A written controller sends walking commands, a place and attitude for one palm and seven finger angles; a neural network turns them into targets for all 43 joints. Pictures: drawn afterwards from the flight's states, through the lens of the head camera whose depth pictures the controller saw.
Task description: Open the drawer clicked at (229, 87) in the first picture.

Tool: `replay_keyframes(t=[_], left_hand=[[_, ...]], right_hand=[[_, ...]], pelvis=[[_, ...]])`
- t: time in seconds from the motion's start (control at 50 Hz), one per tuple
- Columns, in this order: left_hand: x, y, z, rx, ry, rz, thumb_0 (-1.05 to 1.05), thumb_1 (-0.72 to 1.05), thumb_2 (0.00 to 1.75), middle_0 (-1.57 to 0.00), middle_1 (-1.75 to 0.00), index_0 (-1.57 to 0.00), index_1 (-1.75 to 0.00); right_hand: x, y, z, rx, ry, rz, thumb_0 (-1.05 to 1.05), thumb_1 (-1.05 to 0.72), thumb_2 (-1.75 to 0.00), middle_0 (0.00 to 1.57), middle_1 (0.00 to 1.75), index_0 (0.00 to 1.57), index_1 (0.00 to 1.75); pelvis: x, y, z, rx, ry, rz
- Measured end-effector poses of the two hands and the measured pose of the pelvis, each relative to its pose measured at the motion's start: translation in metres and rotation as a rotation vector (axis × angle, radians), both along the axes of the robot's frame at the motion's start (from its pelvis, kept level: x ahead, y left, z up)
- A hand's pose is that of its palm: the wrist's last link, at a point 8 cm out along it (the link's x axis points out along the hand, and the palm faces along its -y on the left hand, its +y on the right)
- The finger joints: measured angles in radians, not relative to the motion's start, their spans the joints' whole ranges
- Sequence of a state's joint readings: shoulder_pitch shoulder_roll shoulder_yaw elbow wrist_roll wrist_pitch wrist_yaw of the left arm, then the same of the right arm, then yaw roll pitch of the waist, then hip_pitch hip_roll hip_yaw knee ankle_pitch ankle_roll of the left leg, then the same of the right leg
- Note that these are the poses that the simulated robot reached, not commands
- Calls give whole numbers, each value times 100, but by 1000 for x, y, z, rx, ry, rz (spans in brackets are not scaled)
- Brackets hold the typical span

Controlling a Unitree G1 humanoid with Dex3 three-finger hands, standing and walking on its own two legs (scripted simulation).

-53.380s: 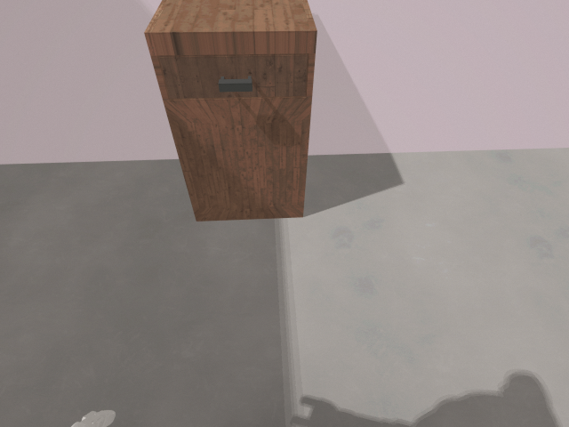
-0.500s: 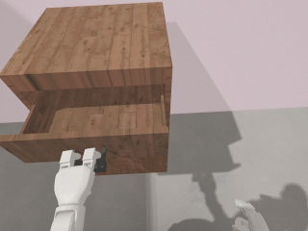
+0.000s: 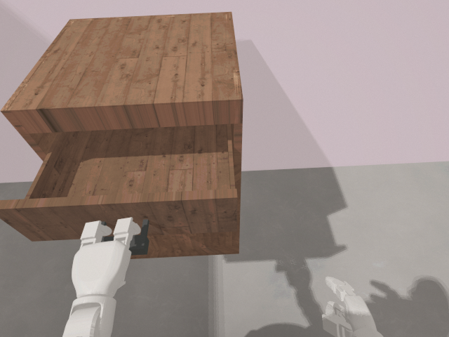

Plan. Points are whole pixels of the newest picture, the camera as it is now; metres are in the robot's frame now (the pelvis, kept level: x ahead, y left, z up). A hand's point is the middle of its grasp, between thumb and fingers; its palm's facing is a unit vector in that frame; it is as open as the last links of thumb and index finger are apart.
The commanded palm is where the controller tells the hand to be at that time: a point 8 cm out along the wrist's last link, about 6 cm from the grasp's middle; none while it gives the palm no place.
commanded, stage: pull the drawer open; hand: left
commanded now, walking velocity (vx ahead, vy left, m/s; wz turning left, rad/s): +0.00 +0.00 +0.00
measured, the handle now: (121, 235) +0.31 +0.23 -0.02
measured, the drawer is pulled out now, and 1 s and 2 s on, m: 0.20 0.30 0.30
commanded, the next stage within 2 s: open the thumb to release the handle in 0.64 s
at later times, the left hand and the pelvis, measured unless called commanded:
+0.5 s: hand out of the picture +0.14 +0.21 -0.02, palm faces -0.02 -0.13 -0.99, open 7.7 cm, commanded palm +0.09 +0.23 +0.01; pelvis +0.00 +0.00 -0.02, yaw +1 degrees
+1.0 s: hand (105, 333) +0.14 +0.21 -0.02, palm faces +0.04 -0.10 -0.99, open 8.1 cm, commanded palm +0.11 +0.21 +0.01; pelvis -0.02 -0.01 -0.03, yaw +3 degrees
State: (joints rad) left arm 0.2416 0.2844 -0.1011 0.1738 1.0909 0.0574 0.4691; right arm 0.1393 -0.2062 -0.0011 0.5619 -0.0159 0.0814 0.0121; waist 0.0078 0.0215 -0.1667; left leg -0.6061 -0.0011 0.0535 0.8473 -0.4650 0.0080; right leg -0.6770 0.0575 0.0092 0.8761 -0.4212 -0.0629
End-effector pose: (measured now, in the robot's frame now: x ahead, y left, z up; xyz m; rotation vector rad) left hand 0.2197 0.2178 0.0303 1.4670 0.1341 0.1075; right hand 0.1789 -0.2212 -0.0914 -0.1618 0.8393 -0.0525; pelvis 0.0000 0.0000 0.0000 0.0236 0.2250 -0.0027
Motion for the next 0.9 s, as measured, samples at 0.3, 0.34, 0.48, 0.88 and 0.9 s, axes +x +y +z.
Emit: replay_keyframes(t=[0.3,0.34,0.48,0.88,0.9], left_hand=[[-67,-4,-1,-14,-20,-16,5,56,78,-9,-119,-21,-114],[-74,-5,-1,-16,-14,-9,5,56,78,-9,-119,-21,-115],[-98,-8,2,-25,11,5,6,55,77,-10,-120,-23,-117],[-102,-11,-1,-16,-40,35,7,49,87,-13,-116,-25,-119],[-102,-11,-1,-14,-42,38,7,48,88,-14,-116,-25,-119]], right_hand=[[6,-7,-25,-14,24,33,2,-91,-89,20,30,20,30],[15,2,-26,7,4,56,2,-91,-89,20,30,20,30],[41,31,-21,68,-72,141,2,-91,-89,20,30,20,30],[26,5,-37,-1,-19,145,2,-91,-89,20,30,20,30],[23,4,-38,-2,-12,141,2,-91,-89,20,30,20,30]], pelvis=[[3,5,-19,5,43,-5],[3,4,-20,6,42,-3],[1,0,-23,12,41,4],[-9,-11,-30,12,55,40],[-10,-11,-30,13,53,40]])
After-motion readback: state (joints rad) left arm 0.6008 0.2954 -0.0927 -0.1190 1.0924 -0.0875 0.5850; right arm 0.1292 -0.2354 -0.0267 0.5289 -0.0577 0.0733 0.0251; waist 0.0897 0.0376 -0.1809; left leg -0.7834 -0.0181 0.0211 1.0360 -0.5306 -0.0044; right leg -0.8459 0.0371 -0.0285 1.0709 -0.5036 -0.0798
